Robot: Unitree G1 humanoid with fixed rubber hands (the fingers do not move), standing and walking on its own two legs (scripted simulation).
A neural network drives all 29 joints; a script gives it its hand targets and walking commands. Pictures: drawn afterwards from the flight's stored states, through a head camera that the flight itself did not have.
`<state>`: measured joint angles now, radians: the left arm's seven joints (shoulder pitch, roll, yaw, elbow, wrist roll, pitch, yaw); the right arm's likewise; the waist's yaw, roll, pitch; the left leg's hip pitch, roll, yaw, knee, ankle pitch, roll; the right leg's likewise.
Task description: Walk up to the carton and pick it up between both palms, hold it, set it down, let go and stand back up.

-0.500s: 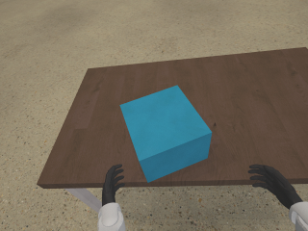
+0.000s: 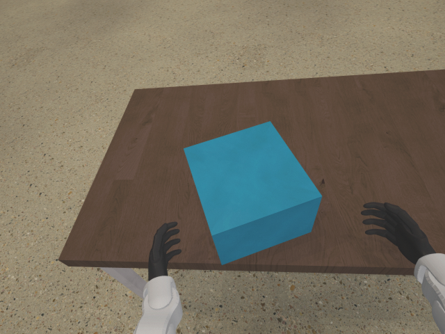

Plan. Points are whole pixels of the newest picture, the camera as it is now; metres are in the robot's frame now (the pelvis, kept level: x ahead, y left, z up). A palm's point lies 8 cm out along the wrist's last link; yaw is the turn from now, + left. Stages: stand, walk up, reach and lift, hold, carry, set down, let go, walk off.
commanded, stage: reach and lift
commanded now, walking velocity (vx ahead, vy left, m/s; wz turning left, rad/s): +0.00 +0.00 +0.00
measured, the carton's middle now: (247, 190) +0.45 +0.03 -0.08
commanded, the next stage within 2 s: none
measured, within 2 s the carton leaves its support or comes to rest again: neither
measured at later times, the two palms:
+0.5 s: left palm (164, 234) +0.28 +0.17 +0.03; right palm (398, 202) +0.36 -0.25 +0.03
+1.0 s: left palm (151, 202) +0.33 +0.19 +0.06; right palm (371, 159) +0.42 -0.21 +0.07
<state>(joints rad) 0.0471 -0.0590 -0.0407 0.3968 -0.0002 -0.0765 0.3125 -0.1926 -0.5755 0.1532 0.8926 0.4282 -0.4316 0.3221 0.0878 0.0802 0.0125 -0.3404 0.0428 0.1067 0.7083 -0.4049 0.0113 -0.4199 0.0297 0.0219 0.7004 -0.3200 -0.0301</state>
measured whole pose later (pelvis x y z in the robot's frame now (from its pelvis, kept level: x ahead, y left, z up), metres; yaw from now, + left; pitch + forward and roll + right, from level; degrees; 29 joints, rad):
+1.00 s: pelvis +0.00 +0.02 +0.01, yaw -1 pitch +9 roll -3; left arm -0.37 -0.05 -0.01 0.39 0.00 0.24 0.34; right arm -0.62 -0.58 0.12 0.97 0.43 -0.11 0.30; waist 0.17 0.08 -0.08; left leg -0.45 0.07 0.10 0.66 -0.37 0.01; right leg -0.47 0.06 0.02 0.53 -0.22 -0.03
